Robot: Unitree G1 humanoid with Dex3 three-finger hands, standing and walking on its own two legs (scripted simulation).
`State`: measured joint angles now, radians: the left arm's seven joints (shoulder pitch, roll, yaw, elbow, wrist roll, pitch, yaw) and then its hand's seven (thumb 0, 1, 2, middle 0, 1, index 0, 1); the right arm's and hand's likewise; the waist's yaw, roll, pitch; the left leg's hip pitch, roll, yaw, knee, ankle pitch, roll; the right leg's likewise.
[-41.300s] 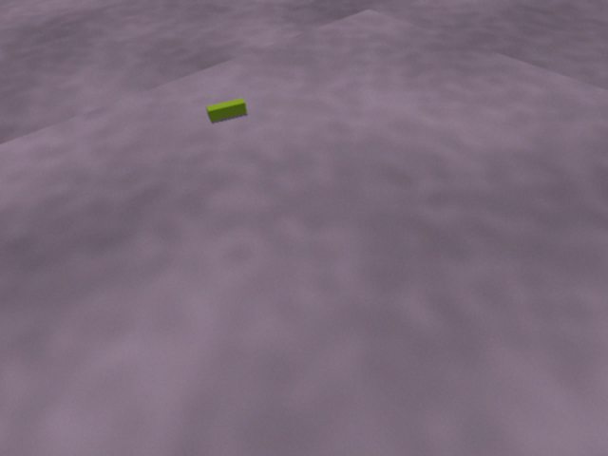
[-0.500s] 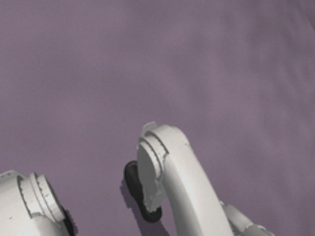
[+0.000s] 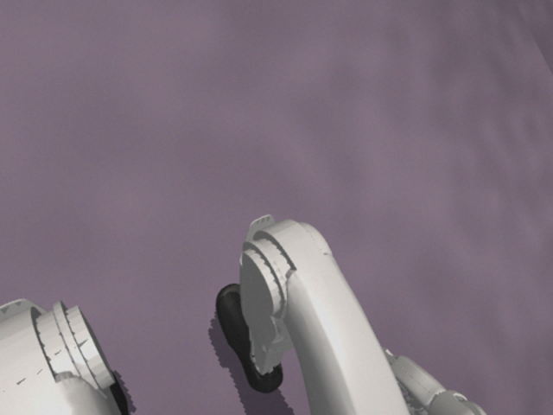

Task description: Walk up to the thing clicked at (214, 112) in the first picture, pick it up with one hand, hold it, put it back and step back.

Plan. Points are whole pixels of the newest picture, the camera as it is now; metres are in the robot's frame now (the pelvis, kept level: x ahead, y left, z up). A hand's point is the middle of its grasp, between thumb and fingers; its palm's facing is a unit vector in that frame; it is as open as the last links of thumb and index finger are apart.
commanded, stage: close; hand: left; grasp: from above
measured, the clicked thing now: out of the picture +0.45 +0.37 -0.27
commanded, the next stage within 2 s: settle in 1.30 s
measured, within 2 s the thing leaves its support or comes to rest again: leaves its support in 1.70 s
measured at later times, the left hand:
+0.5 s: hand out of the picture +0.43 +0.36 -0.25, palm faces -0.44 -0.16 -0.88, open 11.9 cm
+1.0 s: hand out of the picture +0.43 +0.36 -0.24, palm faces -0.45 -0.16 -0.88, open 10.1 cm
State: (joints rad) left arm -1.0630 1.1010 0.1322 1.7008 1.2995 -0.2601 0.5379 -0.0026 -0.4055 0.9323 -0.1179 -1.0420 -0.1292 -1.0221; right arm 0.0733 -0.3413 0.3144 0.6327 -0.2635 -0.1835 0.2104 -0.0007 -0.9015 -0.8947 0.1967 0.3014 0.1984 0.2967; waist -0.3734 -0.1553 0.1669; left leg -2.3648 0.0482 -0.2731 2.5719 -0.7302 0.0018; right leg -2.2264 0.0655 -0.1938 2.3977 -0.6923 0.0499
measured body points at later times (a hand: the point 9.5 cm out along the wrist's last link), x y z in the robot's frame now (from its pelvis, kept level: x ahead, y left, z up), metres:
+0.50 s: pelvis +0.00 +0.00 +0.00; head +0.27 +0.14 +0.32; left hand +0.45 +0.37 -0.20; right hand +0.07 -0.25 -0.05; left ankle +0.06 +0.13 -0.27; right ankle +0.11 -0.12 -0.27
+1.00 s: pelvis +0.00 +0.00 +0.00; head +0.28 +0.14 +0.32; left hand +0.45 +0.37 -0.19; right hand +0.07 -0.25 -0.06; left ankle +0.06 +0.13 -0.27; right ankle +0.11 -0.12 -0.27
